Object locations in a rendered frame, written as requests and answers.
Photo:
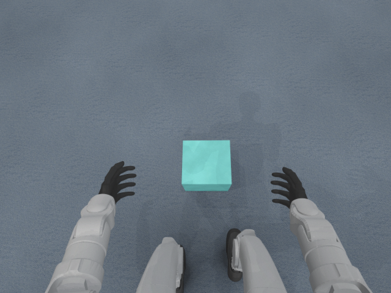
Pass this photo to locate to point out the robot right hand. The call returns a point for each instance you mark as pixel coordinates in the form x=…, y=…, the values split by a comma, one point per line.
x=294, y=186

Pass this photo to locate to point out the robot right thigh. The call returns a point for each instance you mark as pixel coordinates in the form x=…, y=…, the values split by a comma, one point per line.
x=260, y=274

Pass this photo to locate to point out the carton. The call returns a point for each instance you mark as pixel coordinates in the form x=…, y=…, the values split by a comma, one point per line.
x=206, y=165

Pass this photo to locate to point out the right robot shin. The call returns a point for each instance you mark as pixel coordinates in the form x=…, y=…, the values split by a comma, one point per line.
x=244, y=232

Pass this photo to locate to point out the robot left hand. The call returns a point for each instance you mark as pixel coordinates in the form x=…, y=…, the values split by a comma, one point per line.
x=111, y=182

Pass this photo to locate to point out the right robot forearm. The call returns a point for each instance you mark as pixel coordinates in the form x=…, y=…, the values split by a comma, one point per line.
x=330, y=268

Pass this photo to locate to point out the left robot forearm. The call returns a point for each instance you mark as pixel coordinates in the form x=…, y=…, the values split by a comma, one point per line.
x=82, y=265

